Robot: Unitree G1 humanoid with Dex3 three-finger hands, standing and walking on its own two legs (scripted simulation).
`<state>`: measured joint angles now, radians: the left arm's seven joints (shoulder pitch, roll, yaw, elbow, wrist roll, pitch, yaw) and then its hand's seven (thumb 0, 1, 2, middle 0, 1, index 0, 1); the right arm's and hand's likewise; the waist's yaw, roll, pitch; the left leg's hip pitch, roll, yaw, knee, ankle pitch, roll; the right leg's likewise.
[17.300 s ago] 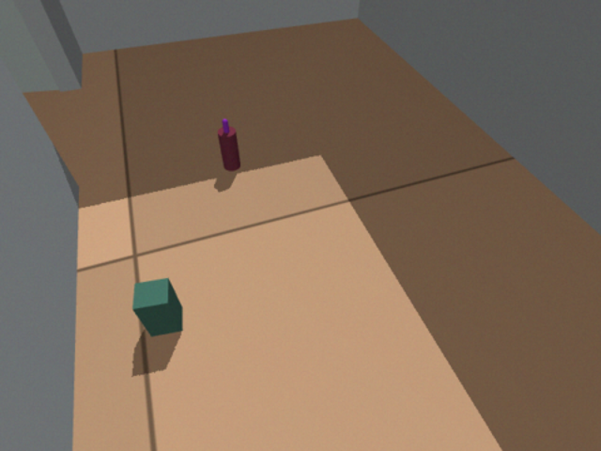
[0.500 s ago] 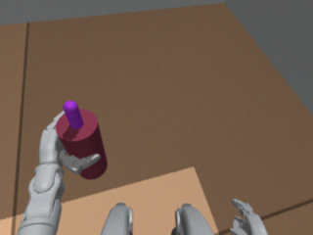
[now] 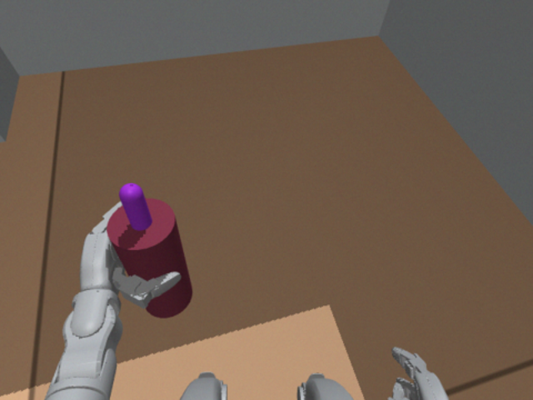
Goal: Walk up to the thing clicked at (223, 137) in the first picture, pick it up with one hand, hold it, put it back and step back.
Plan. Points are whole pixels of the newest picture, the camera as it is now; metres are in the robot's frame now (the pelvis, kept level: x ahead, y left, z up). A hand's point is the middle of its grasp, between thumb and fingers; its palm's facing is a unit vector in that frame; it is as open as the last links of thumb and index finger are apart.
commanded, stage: lift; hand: left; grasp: from the side
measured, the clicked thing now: (152, 252) +0.33 +0.17 +0.02
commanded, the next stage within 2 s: hold in 0.38 s
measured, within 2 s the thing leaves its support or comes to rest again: neither
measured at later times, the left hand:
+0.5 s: hand (146, 242) +0.34 +0.17 +0.03, palm faces +0.09 -1.00 -0.04, open 11.5 cm
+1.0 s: hand (141, 245) +0.32 +0.17 +0.05, palm faces +0.10 -0.99 -0.05, open 11.4 cm
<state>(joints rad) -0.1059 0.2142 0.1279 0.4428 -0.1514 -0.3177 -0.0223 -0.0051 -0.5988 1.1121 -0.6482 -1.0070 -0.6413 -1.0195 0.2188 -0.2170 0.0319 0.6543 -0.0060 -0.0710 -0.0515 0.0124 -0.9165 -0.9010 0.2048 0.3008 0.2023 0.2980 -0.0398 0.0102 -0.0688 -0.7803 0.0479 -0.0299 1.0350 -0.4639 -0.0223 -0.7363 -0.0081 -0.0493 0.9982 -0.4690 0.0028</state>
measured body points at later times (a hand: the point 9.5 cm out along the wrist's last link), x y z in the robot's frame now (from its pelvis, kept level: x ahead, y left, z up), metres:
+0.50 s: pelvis +0.02 +0.00 +0.02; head +0.07 +0.01 +0.46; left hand +0.33 +0.22 +0.04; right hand +0.14 -0.24 -0.09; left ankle +0.03 +0.13 -0.67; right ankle +0.01 -0.12 -0.67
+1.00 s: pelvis +0.01 +0.01 +0.03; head +0.06 +0.01 +0.48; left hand +0.31 +0.22 +0.06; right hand +0.14 -0.24 -0.08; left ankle +0.03 +0.13 -0.67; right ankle +0.01 -0.12 -0.67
